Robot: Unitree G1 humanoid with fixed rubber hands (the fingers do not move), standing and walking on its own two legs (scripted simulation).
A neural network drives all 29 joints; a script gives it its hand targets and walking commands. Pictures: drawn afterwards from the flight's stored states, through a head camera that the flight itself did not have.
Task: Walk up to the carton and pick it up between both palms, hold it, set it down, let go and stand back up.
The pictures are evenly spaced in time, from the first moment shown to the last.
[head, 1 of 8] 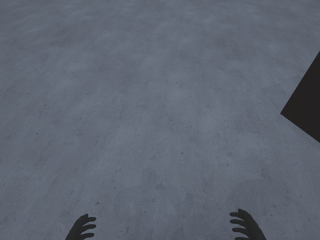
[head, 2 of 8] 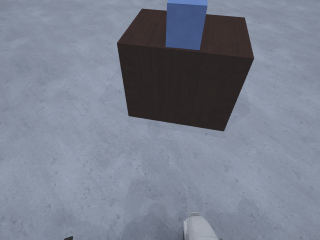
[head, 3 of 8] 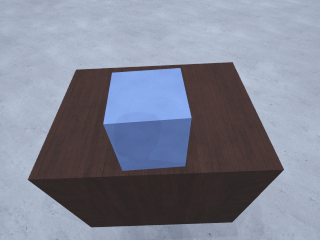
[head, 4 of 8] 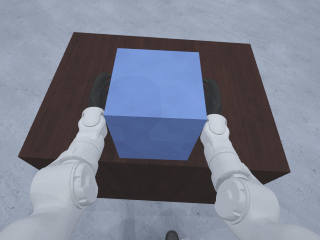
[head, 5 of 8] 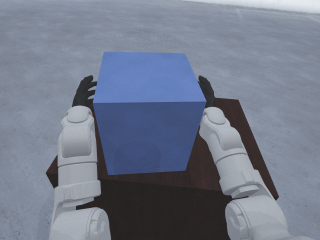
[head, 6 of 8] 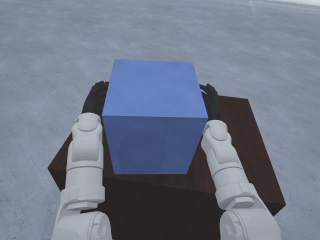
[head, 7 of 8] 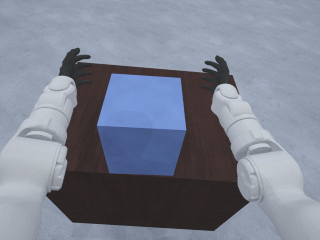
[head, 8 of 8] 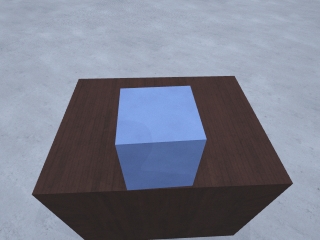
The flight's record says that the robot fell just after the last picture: no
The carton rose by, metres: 0.17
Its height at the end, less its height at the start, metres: +0.00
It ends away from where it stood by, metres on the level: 0.02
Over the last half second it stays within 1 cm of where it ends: yes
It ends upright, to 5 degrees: yes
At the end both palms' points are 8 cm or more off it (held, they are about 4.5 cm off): yes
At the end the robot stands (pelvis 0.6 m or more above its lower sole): yes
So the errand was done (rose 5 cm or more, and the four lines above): yes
